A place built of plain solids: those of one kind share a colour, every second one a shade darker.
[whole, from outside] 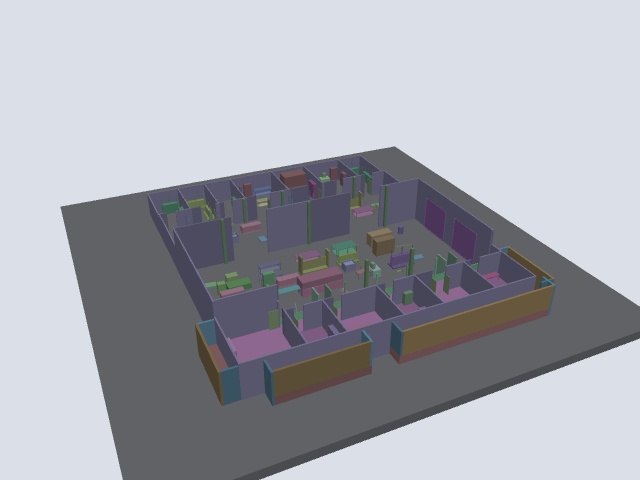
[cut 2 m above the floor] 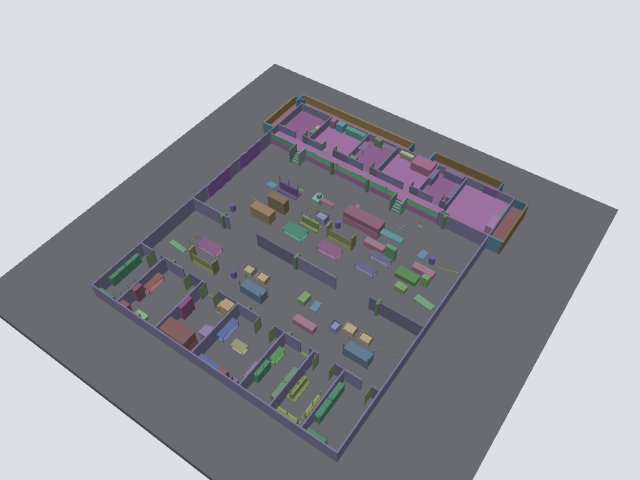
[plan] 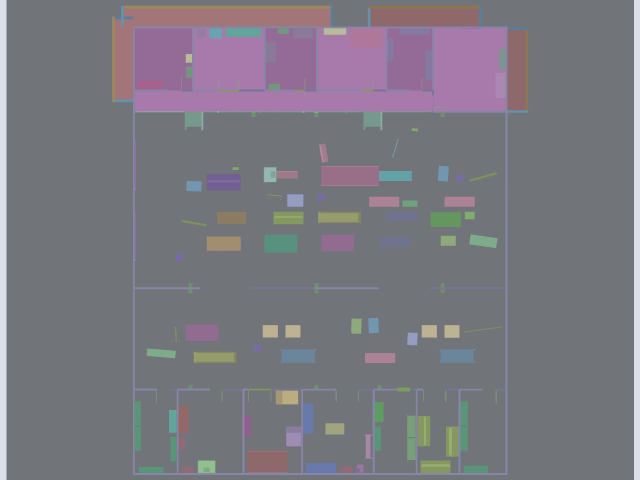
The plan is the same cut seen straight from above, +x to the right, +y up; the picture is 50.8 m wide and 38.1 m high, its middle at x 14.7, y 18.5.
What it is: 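A small joinery factory in a shed of 29.4 x 35.3 m, halls 5.5 m to the eaves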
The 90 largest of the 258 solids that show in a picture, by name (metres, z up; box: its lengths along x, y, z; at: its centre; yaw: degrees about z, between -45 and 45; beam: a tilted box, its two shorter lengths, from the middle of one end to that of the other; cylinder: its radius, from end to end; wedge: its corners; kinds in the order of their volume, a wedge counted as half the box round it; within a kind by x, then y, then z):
{
 "level_1": {"box": [4.61, 4.93, 0.95], "at": [2.31, 32.84, 0.42]},
 "level_2": {"box": [5.7, 4.93, 0.95], "at": [7.46, 32.84, 0.42]},
 "level_3": {"box": [23.68, 1.7, 0.95], "at": [11.84, 29.52, 0.42]},
 "level_4": {"box": [4.14, 4.93, 0.95], "at": [12.38, 32.84, 0.42]},
 "level_5": {"box": [5.54, 4.93, 0.95], "at": [17.22, 32.84, 0.42]},
 "level_6": {"box": [3.69, 4.93, 0.95], "at": [21.84, 32.84, 0.42]},
 "level_7": {"box": [5.75, 6.63, 0.95], "at": [26.55, 31.98, 0.42]},
 "wall_1": {"box": [0.15, 6.93, 2.95], "at": [-0.07, 3.31, 1.43]},
 "wall_2": {"box": [0.15, 8.34, 3.3], "at": [-0.07, 10.65, 1.6]},
 "wall_3": {"box": [0.15, 14.3, 5.5], "at": [-0.07, 21.67, 2.7]},
 "wall_4": {"box": [0.15, 5.23, 3.85], "at": [-0.07, 32.84, 1.88]},
 "wall_5": {"box": [2.65, 0.15, 3.85], "at": [1.33, 30.37, 1.88]},
 "wall_6": {"box": [3.7, 0.15, 2.95], "at": [1.7, -0.07, 1.43]},
 "wall_7": {"box": [4.91, 0.15, 3.85], "at": [2.31, 35.38, 1.88]},
 "wall_8": {"box": [5.18, 0.15, 5.5], "at": [2.59, 14.67, 2.7]},
 "wall_9": {"box": [0.15, 6.63, 2.95], "at": [3.4, 3.31, 1.43]},
 "wall_10": {"box": [0.15, 4.93, 3.85], "at": [4.61, 32.84, 1.88]},
 "wall_11": {"box": [5.53, 0.15, 2.95], "at": [6.01, -0.07, 1.43]},
 "wall_12": {"box": [6.0, 0.15, 3.85], "at": [7.46, 35.38, 1.88]},
 "wall_13": {"box": [0.15, 6.63, 2.95], "at": [8.63, 3.31, 1.43]},
 "wall_14": {"box": [0.15, 4.93, 3.85], "at": [10.31, 32.84, 1.88]},
 "wall_15": {"box": [4.95, 0.15, 2.95], "at": [10.96, -0.07, 1.43]},
 "wall_16": {"box": [2.25, 0.15, 3.85], "at": [11.44, 30.37, 1.88]},
 "wall_17": {"box": [5.13, 0.15, 5.5], "at": [11.69, 14.67, 2.7]},
 "wall_18": {"box": [4.44, 0.15, 3.85], "at": [12.38, 35.38, 1.88]},
 "wall_19": {"box": [0.15, 6.63, 2.95], "at": [13.28, 3.31, 1.43]},
 "wall_20": {"box": [0.15, 4.93, 3.85], "at": [14.45, 32.84, 1.88]},
 "wall_21": {"box": [2.7, 0.15, 3.3], "at": [14.63, 6.63, 1.6]},
 "wall_22": {"box": [5.99, 0.15, 2.95], "at": [16.12, -0.07, 1.43]},
 "wall_23": {"box": [3.62, 0.15, 3.85], "at": [16.26, 30.37, 1.88]},
 "wall_24": {"box": [5.13, 0.15, 5.5], "at": [16.82, 14.67, 2.7]},
 "wall_25": {"box": [5.84, 0.15, 3.85], "at": [17.22, 35.38, 1.88]},
 "wall_26": {"box": [0.15, 6.63, 2.95], "at": [18.97, 3.31, 1.43]},
 "wall_27": {"box": [0.15, 4.93, 3.85], "at": [19.99, 32.84, 1.88]},
 "wall_28": {"box": [3.7, 0.15, 2.95], "at": [20.67, -0.07, 1.43]},
 "wall_29": {"box": [3.99, 0.15, 3.85], "at": [21.84, 35.38, 1.88]},
 "wall_30": {"box": [0.15, 6.63, 2.95], "at": [22.37, 3.31, 1.43]},
 "wall_31": {"box": [0.15, 4.93, 3.85], "at": [23.68, 32.84, 1.88]},
 "wall_32": {"box": [3.7, 0.15, 2.95], "at": [24.07, -0.07, 1.43]},
 "wall_33": {"box": [0.15, 6.63, 2.95], "at": [25.77, 3.31, 1.43]},
 "wall_34": {"box": [6.04, 0.15, 5.5], "at": [26.41, 14.67, 2.7]},
 "wall_35": {"box": [5.75, 0.15, 5.5], "at": [26.55, 28.67, 2.7]},
 "wall_36": {"box": [6.05, 0.15, 3.85], "at": [26.55, 35.38, 1.88]},
 "wall_37": {"box": [3.96, 0.15, 2.95], "at": [27.6, -0.07, 1.43]},
 "wall_38": {"box": [0.15, 6.93, 2.95], "at": [29.5, 3.31, 1.43]},
 "wall_39": {"box": [0.15, 8.34, 3.3], "at": [29.5, 10.65, 1.6]},
 "wall_40": {"box": [0.15, 14.3, 5.5], "at": [29.5, 21.67, 2.7]},
 "wall_41": {"box": [0.15, 6.93, 3.85], "at": [29.5, 31.98, 1.88]},
 "street_1": {"box": [1.65, 6.8, 0.95], "at": [-0.97, 32.84, 0.42]},
 "street_2": {"box": [16.87, 1.65, 0.95], "at": [7.34, 36.27, 0.42]},
 "street_3": {"box": [9.05, 1.65, 0.95], "at": [23.02, 36.27, 0.42]},
 "street_4": {"box": [1.65, 6.8, 0.95], "at": [30.41, 31.99, 0.42]},
 "yard_wall_1": {"box": [0.22, 6.8, 3.55], "at": [-1.69, 32.84, 1.73]},
 "yard_wall_2": {"box": [16.87, 0.22, 3.55], "at": [7.34, 36.99, 1.73]},
 "yard_wall_3": {"box": [9.05, 0.22, 3.55], "at": [23.02, 36.99, 1.73]},
 "yard_wall_4": {"box": [0.22, 6.8, 3.55], "at": [31.12, 31.99, 1.73]},
 "bag_filter_1": {"box": [3.14, 1.74, 0.85], "at": [10.53, 0.9, 0.47]},
 "bag_filter_2": {"box": [3.14, 1.64, 1.6], "at": [10.53, 0.9, 1.69]},
 "four_sider_1": {"box": [4.54, 1.54, 0.85], "at": [17.08, 23.58, 0.47]},
 "four_sider_2": {"box": [4.54, 1.44, 0.75], "at": [17.08, 23.58, 1.26]},
 "yard_cheek_1": {"box": [0.22, 1.65, 3.55], "at": [-0.98, 36.27, 1.73]},
 "yard_cheek_2": {"box": [1.65, 0.22, 3.55], "at": [-0.97, 29.55, 1.73]},
 "yard_cheek_3": {"box": [1.65, 0.22, 3.55], "at": [-0.97, 36.13, 1.73]},
 "yard_cheek_4": {"box": [0.22, 1.65, 3.55], "at": [15.67, 36.27, 1.73]},
 "yard_cheek_5": {"box": [0.22, 1.65, 3.55], "at": [18.6, 36.27, 1.73]},
 "yard_cheek_6": {"box": [0.22, 1.65, 3.55], "at": [27.43, 36.27, 1.73]},
 "yard_cheek_7": {"box": [1.65, 0.22, 3.55], "at": [30.41, 28.7, 1.73]},
 "finished_stack_1": {"box": [2.72, 1.13, 1.43], "at": [7.06, 18.21, 0.79]},
 "finished_stack_2": {"box": [2.32, 0.93, 1.82], "at": [7.68, 20.25, 0.99]},
 "cubicles_1": {"box": [2.6, 1.5, 2.05], "at": [18.39, 34.55, 1.88]},
 "pallet_rack_1": {"box": [2.62, 1.06, 1.3], "at": [12.97, 9.29, 0.6]},
 "pallet_rack_2": {"box": [2.62, 1.06, 1.3], "at": [25.58, 9.29, 0.6]},
 "lockers_1": {"box": [0.5, 1.8, 1.85], "at": [20.31, 33.6, 1.77]},
 "lockers_2": {"box": [2.4, 0.5, 1.85], "at": [22.18, 35.05, 1.77]},
 "lockers_3": {"box": [0.5, 2.4, 1.85], "at": [23.35, 32.37, 1.77]},
 "shelving_1": {"box": [0.56, 1.92, 1.3], "at": [26.14, 2.73, 0.6]},
 "shelving_2": {"box": [0.56, 1.92, 1.3], "at": [26.14, 4.73, 0.6]},
 "shelving_3": {"box": [1.92, 0.56, 1.3], "at": [27.07, 0.3, 0.6]},
 "timber_trolley_1": {"box": [2.4, 0.8, 0.68], "at": [19.47, 9.14, 0.56]},
 "timber_trolley_2": {"box": [2.4, 0.8, 0.68], "at": [19.8, 21.54, 0.56]},
 "timber_trolley_3": {"box": [2.4, 0.8, 0.68], "at": [25.78, 21.54, 0.56]},
 "drum_rack_1": {"box": [0.66, 1.72, 1.3], "at": [21.95, 1.9, 0.6]},
 "drum_rack_2": {"box": [0.66, 1.72, 1.3], "at": [21.95, 3.7, 0.6]},
 "briquette_press_1": {"box": [1.22, 1.04, 1.66], "at": [12.34, 6.0, 0.87]},
 "reception_desk_1": {"box": [0.8, 2.0, 1.15], "at": [29.03, 30.77, 1.43]},
 "fan_set_1": {"box": [1.14, 1.08, 1.46], "at": [12.61, 2.67, 0.77]},
 "sheet_stack_1": {"box": [2.42, 1.17, 0.62], "at": [24.68, 20.12, 0.39]},
 "counter_1": {"box": [2.8, 0.66, 0.95], "at": [8.61, 34.97, 1.32]},
 "panel_1": {"box": [0.5, 1.6, 2.15], "at": [8.95, 3.73, 1.02]},
 "vending_1": {"box": [1.0, 0.8, 1.9], "at": [6.41, 34.9, 1.8]}
}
